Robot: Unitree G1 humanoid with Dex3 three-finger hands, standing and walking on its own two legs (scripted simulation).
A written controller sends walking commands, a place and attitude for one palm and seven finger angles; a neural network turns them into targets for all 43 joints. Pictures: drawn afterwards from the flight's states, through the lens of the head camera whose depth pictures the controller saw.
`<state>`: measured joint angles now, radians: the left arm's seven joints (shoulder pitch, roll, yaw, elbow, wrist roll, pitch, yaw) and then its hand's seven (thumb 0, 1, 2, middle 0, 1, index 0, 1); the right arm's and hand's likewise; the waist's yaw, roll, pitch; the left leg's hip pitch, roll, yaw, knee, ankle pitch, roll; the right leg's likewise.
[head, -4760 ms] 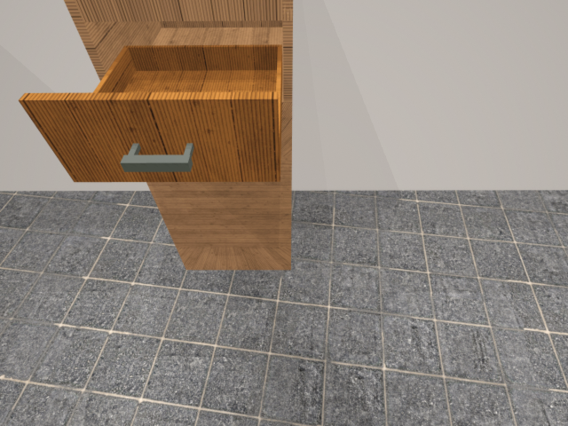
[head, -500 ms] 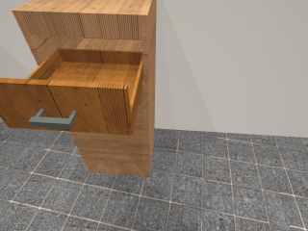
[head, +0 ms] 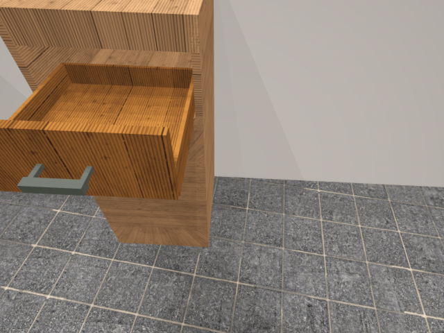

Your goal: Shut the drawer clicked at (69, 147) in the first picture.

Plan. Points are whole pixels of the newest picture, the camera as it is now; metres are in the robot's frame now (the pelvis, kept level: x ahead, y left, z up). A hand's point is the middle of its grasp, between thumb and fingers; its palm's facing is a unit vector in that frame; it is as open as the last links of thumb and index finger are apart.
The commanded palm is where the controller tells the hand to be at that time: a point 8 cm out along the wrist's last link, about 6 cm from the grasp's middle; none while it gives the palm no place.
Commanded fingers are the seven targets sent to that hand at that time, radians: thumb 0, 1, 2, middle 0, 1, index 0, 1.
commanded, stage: come to a stop and stand still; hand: left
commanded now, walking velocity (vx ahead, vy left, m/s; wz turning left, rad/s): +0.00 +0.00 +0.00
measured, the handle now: (58, 178) +0.34 +0.31 +0.11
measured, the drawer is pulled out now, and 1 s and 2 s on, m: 0.27 0.27 0.27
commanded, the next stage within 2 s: look again from close up in 0.48 s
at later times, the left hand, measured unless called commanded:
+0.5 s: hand out of the picture +0.03 +0.20 -0.17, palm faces +0.00 -0.98 -0.22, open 7.4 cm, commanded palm none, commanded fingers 0.00 0.90 0.90 -0.20 -0.30 -0.20 -0.30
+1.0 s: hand out of the picture +0.04 +0.20 -0.17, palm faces -0.01 -0.97 -0.23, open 7.4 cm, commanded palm none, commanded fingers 0.00 0.90 0.90 -0.20 -0.30 -0.20 -0.30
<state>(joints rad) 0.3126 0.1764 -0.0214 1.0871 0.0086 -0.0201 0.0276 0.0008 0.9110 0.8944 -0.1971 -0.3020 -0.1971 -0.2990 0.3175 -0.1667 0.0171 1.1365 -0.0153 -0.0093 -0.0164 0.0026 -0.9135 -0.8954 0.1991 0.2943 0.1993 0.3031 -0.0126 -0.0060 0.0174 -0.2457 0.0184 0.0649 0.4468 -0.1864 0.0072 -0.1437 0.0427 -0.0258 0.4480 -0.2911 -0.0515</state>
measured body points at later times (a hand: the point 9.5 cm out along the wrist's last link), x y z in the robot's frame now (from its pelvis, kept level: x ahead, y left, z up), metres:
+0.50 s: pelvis +0.02 +0.01 +0.00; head +0.03 +0.02 +0.45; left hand +0.03 +0.25 -0.16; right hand +0.06 -0.23 -0.15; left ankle +0.03 +0.12 -0.74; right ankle -0.03 -0.08 -0.74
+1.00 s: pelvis +0.02 +0.01 +0.00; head +0.03 +0.01 +0.45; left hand +0.04 +0.25 -0.15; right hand +0.05 -0.23 -0.15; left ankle +0.03 +0.12 -0.74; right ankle -0.03 -0.08 -0.74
